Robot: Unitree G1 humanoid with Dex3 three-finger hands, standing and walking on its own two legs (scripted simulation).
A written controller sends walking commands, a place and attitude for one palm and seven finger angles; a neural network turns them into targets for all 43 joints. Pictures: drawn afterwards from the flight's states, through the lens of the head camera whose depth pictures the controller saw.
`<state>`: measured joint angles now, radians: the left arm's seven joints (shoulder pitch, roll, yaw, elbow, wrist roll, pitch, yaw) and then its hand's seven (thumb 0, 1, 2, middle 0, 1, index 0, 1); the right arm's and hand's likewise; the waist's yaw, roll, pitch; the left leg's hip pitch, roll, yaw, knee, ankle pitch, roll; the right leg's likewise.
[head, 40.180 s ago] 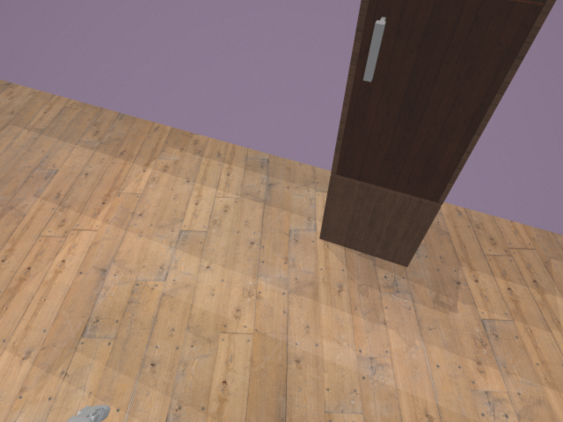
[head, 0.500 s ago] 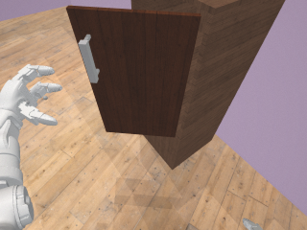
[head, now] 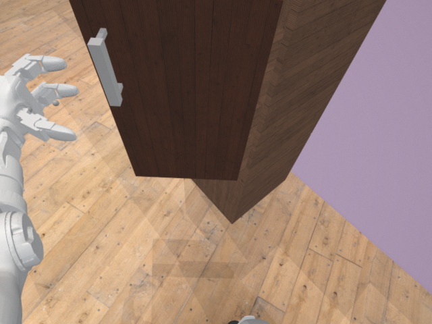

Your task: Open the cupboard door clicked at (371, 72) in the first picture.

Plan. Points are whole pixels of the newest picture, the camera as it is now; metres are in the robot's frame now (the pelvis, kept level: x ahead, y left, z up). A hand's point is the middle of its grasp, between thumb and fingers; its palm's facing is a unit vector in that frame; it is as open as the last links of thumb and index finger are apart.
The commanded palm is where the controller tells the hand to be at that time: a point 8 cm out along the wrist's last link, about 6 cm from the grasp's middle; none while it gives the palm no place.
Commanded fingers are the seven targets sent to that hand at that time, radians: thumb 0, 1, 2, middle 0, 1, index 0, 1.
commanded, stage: move the hooked fingers beside the handle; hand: left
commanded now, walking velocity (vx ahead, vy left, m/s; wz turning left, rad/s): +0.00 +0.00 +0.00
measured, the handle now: (109, 69) +0.57 +0.19 +0.13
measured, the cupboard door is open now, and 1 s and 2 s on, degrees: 49 49 49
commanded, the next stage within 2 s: slide the fingers in behind the handle in 1.32 s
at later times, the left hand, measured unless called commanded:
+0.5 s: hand (65, 78) +0.53 +0.26 +0.14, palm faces -0.06 -1.00 +0.02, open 14.0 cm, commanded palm +0.50 +0.31 +0.13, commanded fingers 0.00 -0.50 0.30 -0.30 -1.20 -0.30 -1.20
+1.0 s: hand (66, 87) +0.50 +0.26 +0.13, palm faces -0.05 -1.00 +0.01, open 14.0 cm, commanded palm +0.49 +0.30 +0.13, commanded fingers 0.00 -0.50 0.30 -0.30 -1.20 -0.30 -1.20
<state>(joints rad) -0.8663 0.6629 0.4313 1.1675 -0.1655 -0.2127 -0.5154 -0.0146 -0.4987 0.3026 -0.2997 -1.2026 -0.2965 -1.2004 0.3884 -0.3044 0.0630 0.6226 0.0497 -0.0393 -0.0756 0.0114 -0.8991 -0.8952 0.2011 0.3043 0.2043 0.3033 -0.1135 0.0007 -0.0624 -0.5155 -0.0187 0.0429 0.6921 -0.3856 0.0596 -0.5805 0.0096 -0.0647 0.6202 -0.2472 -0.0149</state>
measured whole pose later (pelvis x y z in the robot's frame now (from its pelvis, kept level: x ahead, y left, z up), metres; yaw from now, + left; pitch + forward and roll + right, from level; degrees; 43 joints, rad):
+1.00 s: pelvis +0.02 +0.00 -0.01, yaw +0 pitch +16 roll -3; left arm -0.98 0.70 0.41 1.23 -0.14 -0.21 -0.49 -0.01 -0.50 0.30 -0.30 -1.20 -0.30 -1.20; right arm 0.39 -0.30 0.05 0.60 0.03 0.08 -0.04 0.01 -0.90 -0.90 0.20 0.30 0.20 0.30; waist -0.14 0.01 -0.10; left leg -0.62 0.00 0.02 0.77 -0.44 0.06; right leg -0.66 0.03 -0.09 0.66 -0.28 -0.01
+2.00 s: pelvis +0.01 +0.00 -0.01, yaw -1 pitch +16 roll -3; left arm -0.98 0.62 0.39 1.21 -0.12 -0.23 -0.40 -0.01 -0.50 0.30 -0.30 -1.20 -0.30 -1.20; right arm 0.41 -0.28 0.06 0.60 0.03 0.06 -0.03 0.01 -0.90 -0.90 0.20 0.30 0.20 0.30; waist -0.16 0.02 -0.10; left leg -0.62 0.00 0.03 0.78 -0.44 0.06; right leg -0.67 0.03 -0.07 0.67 -0.28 -0.01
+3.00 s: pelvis +0.01 +0.00 -0.01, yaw -1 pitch +15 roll -2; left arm -0.97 0.55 0.36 1.19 -0.12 -0.26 -0.33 -0.01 -0.50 0.30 -0.30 -1.20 -0.30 -1.20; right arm 0.43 -0.28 0.04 0.62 0.02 0.04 -0.02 0.01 -0.90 -0.90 0.20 0.30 0.20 0.30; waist -0.15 0.02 -0.09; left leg -0.60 0.00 0.04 0.76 -0.43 0.05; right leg -0.66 0.03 -0.07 0.67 -0.28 -0.02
